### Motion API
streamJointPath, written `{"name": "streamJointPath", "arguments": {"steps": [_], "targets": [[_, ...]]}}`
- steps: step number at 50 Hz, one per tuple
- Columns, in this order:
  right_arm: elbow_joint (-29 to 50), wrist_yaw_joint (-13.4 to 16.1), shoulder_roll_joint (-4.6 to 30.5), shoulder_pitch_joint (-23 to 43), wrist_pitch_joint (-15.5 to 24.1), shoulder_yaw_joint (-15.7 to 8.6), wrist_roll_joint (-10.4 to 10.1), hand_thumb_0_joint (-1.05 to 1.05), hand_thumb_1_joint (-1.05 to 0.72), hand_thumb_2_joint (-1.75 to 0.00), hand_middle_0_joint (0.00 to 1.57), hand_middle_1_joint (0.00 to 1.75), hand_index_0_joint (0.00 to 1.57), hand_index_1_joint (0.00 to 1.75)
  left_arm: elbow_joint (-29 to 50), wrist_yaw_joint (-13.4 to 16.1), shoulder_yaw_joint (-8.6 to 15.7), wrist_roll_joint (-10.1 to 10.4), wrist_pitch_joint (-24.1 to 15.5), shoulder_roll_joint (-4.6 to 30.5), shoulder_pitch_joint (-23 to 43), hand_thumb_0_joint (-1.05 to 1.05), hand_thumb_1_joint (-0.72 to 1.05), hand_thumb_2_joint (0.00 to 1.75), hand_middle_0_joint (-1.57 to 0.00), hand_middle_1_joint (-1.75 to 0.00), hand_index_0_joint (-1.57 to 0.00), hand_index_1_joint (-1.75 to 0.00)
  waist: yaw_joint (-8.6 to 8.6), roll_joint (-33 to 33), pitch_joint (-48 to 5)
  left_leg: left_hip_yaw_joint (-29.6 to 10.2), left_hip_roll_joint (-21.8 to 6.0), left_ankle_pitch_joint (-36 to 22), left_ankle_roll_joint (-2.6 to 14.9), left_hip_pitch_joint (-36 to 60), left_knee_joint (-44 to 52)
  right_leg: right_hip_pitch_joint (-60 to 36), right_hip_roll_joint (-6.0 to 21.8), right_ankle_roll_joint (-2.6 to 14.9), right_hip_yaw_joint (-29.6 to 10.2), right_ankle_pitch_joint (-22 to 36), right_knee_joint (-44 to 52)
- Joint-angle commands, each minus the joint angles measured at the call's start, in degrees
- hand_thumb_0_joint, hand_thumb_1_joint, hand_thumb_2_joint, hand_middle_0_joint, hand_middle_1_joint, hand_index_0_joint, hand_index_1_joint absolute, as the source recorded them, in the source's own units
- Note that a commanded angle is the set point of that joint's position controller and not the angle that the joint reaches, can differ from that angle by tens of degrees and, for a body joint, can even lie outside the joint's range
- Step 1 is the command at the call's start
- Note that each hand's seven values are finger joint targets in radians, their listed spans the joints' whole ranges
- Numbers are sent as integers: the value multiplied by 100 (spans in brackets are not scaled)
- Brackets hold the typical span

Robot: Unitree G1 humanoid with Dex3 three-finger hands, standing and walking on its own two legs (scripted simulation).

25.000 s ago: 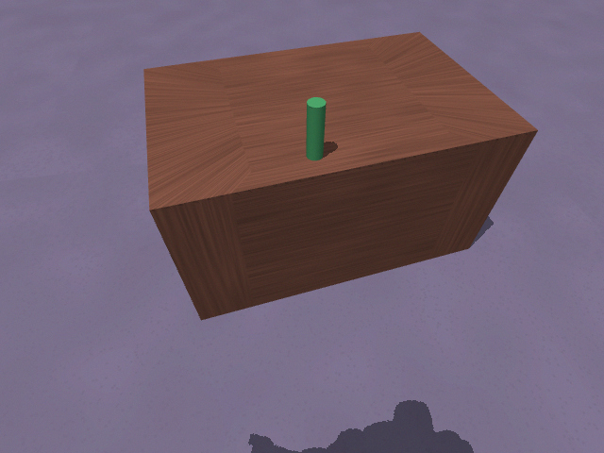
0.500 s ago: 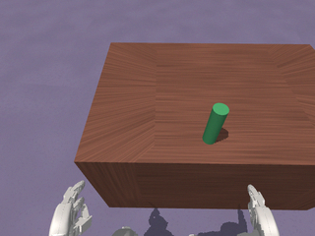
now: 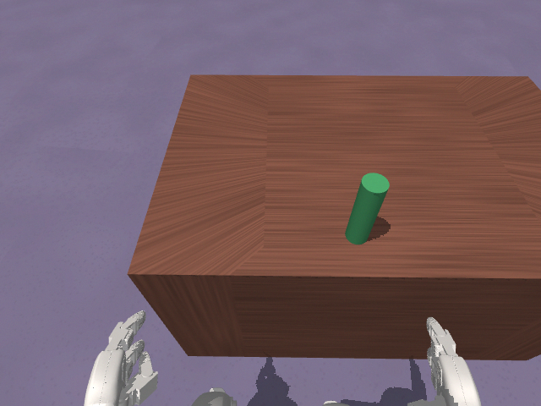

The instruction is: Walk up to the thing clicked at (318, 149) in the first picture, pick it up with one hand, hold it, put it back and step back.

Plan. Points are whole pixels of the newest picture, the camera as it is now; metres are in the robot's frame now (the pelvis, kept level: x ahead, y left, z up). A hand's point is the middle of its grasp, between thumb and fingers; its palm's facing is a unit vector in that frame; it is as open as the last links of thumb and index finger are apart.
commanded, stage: home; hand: right
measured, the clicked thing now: (364, 211) +0.46 -0.17 -0.03
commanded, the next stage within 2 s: stand in 1.10 s
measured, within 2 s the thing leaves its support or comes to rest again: neither
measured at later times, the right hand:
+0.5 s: hand (408, 382) +0.17 -0.18 -0.05, palm faces +0.12 +0.97 -0.23, open 17.1 cm
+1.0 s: hand out of the picture +0.11 -0.25 -0.12, palm faces -0.04 +0.93 -0.37, open 17.3 cm
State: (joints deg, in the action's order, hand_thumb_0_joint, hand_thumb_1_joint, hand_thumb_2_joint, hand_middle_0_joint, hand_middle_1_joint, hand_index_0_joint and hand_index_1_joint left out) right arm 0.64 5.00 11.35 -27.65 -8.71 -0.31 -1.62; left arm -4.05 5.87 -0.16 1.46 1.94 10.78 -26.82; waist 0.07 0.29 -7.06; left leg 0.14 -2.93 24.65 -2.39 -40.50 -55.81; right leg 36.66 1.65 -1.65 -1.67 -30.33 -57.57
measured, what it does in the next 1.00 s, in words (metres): stands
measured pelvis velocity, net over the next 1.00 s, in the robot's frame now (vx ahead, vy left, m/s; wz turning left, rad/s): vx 0.01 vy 0.00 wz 0.00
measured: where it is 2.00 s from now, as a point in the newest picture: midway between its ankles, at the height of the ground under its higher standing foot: outside the picture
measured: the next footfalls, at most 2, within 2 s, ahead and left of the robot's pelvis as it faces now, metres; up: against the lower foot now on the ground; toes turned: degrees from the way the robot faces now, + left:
none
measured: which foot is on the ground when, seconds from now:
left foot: down 0.00-1.00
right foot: down 0.00-1.00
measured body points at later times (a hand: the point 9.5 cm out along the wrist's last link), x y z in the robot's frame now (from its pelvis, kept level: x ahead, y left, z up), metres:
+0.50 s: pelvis +0.00 +0.00 +0.00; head +0.04 -0.01 +0.45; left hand +0.17 +0.23 -0.03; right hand +0.16 -0.23 -0.03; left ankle +0.03 +0.15 -0.68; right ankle -0.01 -0.14 -0.68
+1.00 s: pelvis +0.01 +0.00 +0.02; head +0.04 +0.00 +0.47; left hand +0.10 +0.30 -0.09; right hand +0.11 -0.29 -0.09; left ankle +0.03 +0.15 -0.68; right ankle -0.01 -0.14 -0.68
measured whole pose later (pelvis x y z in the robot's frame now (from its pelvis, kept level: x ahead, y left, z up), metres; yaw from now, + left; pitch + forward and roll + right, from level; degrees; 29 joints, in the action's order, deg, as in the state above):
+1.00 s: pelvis +0.01 +0.00 +0.02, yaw +0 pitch +1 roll +0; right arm -43.6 1.0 19.6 -14.2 -0.1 -2.4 2.6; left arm -47.1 1.0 2.0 -3.1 -0.2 19.8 -13.4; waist -0.4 0.5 2.4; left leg 0.0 -3.1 22.7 -1.9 -26.1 -47.9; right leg 21.7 1.5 -1.1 -1.0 -27.7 -48.4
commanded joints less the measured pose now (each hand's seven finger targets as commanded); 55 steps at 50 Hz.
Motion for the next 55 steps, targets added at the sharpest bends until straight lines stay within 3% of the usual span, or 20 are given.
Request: {"name": "streamJointPath", "arguments": {"steps": [1, 5, 10, 14, 20, 26, 27, 28, 29, 31, 33, 34, 35, 37, 40, 45, 49, 51, 53, 55], "targets": [[1149, 36, 548, 204, 344, -302, 43, 0, 48, -9, 6, 6, 6, 6, 1119, 37, 301, -17, -398, 564, 179, 0, 90, 90, -20, -30, -20, -30, -31, -109, -411, 304, 188, -511, 209, 731, 889, 77, -181, 128, 314, 902, 1080], [1135, 48, 594, 123, 343, -355, 36, 0, 48, -10, 6, 7, 6, 7, 1093, 63, 297, -18, -399, 573, 153, 0, 90, 90, -20, -30, -20, -30, 4, -136, -378, 302, 185, -484, 213, 754, 912, 121, -198, 125, 324, 879, 1101], [1142, 54, 520, 66, 327, -296, 36, 0, 48, -9, 6, 6, 6, 6, 1115, 72, 322, -21, -421, 589, 118, 0, 90, 90, -20, -30, -20, -30, -20, -130, -584, 325, 194, -848, 217, 799, 771, -6, -180, 119, 292, 1270, 1038], [1093, 54, 497, 90, 321, -268, 35, 0, 50, -9, 6, 6, 6, 6, 1160, 81, 314, -18, -433, 604, 183, 0, 90, 90, -20, -30, -20, -30, -36, 18, -417, 338, 199, -579, 201, 755, 860, 110, -178, 131, 290, 971, 1108], [1111, 61, 532, 57, 306, -306, 44, 0, 49, -9, 6, 6, 6, 6, 1041, 63, 353, -25, -424, 603, 59, 0, 90, 90, -20, -30, -20, -30, -26, -176, -618, 371, 215, -1016, 227, 786, 692, -66, -156, 86, 254, 1527, 1048], [1152, 46, 498, 163, 301, -228, 28, 0, 48, -9, 6, 6, 6, 6, 1100, 62, 320, -11, -437, 605, 168, 0, 90, 90, -20, -30, -20, -30, -38, -115, -404, 338, 207, -773, 219, 720, 784, 33, -158, 100, 278, 1214, 1090], [1131, 47, 553, 101, 317, -327, 28, 0, 50, -8, 6, 6, 6, 6, 1145, 59, 333, -22, -432, 591, 163, 0, 90, 90, -20, -30, -20, -30, -17, -94, -453, 313, 181, -769, 211, 794, 821, 32, -182, 117, 302, 1179, 1048], [1197, 165, 676, -185, 224, -655, 51, 0, 51, -7, 6, 6, 6, 6, -349, 108, 284, 14, -448, 808, 529, 0, 90, 90, -20, -30, -20, -30, -39, 26, -678, 334, 279, -843, 199, 833, 823, -114, -139, 173, 189, 1223, 898], [1364, 157, 531, -120, 170, -426, 56, 0, 53, -7, 5, 6, 5, 6, -159, 133, 237, 31, -525, 752, 508, 0, 90, 90, -20, -30, -20, -30, -96, -4, -669, 333, 263, -960, 190, 867, 833, -142, -139, 173, 212, 1324, 915], [1331, 187, 454, -232, 58, -265, 73, 0, 51, -7, 6, 6, 6, 6, -324, 147, 205, 21, -649, 716, 695, 0, 90, 90, -20, -30, -20, -30, -130, -138, -515, 348, 268, -1060, 192, 859, 825, -100, -135, 165, 222, 1397, 934], [1401, 242, 532, -178, 29, -330, 90, 0, 52, -7, 5, 6, 5, 6, -628, 183, 215, 4, -693, 747, 791, 0, 90, 90, -20, -30, -20, -30, -116, -326, -667, 339, 273, -1310, 213, 902, 758, -222, -113, 129, 216, 1713, 894], [-610, 60, 1649, 958, 492, -568, 790, 0, 50, -8, 6, 6, 6, 6, -2112, -25, 393, -913, -570, 1778, 1354, 0, 89, 90, -20, -30, -20, -30, 3, -366, 342, -170, 4, -1362, 565, 1406, 891, -823, 155, 390, -40, 2072, 1250], [-1441, -45, 1473, 828, 690, -596, 793, 0, 48, -9, 6, 6, 6, 6, -2297, -137, 513, -904, -523, 1795, 1279, 0, 89, 90, -20, -30, -20, -30, 24, -443, 99, -159, -1, -1319, 678, 1526, 885, -958, 215, 496, -228, 2116, 1280], [-1870, -196, 1563, 905, 920, -513, 705, 0, 56, -5, 5, 5, 5, 5, -2459, -226, 461, -699, -484, 1689, 1405, 0, 90, 90, -20, -30, -20, -30, -87, 48, 112, -357, -54, -1500, 721, 1469, 1045, -1213, 158, 633, -197, 1764, 1203], [-2582, -360, 1556, 1271, 1036, -439, 484, 0, 51, -8, 6, 6, 6, 6, -2924, -403, 423, -471, -480, 1723, 1490, 0, 89, 90, -20, -30, -20, -30, -105, 125, 111, -392, -93, -1501, 673, 1832, 1217, -1136, 65, 571, -201, 1491, 1472], [-3519, -371, 1660, 1543, 1104, -483, 457, 0, 54, -6, 5, 5, 5, 5, -3529, -466, 485, -451, -434, 1741, 1530, 0, 90, 90, -20, -30, -20, -30, -100, 136, 277, -587, -189, -1130, 680, 1944, 1589, -1223, 40, 537, -282, 1338, 1680], [-4122, -363, 1676, 1583, 1117, -469, 416, 0, 51, -7, 6, 6, 6, 6, -3925, -463, 505, -430, -452, 1864, 1600, 0, 90, 90, -20, -30, -20, -30, -23, -264, 273, -362, -94, -1615, 611, 2350, 1520, -1372, 245, 586, -544, 1753, 2118], [-4404, -356, 1732, 1585, 1104, -472, 398, 0, 51, -8, 6, 6, 6, 6, -4122, -450, 503, -398, -439, 1913, 1592, 0, 90, 90, -20, -30, -20, -30, -11, -154, 324, -394, -119, -1556, 614, 2450, 1677, -1467, 265, 557, -558, 1768, 2301], [-4668, -350, 1790, 1571, 1114, -452, 388, 0, 51, -8, 6, 6, 6, 6, -4329, -430, 494, -369, -425, 1928, 1591, 0, 90, 90, -20, -30, -20, -30, -24, -121, 290, -445, -218, -2013, 616, 2653, 1845, -1674, 250, 523, -429, 2189, 2271], [-4901, -335, 1839, 1610, 1095, -432, 371, 0, 51, -8, 6, 6, 6, 6, -4541, -418, 482, -336, -384, 1938, 1503, 0, 90, 90, -20, -30, -20, -30, -60, -63, 415, -532, -283, -1822, 626, 2636, 2137, -1809, 221, 483, -396, 2075, 2438]]}}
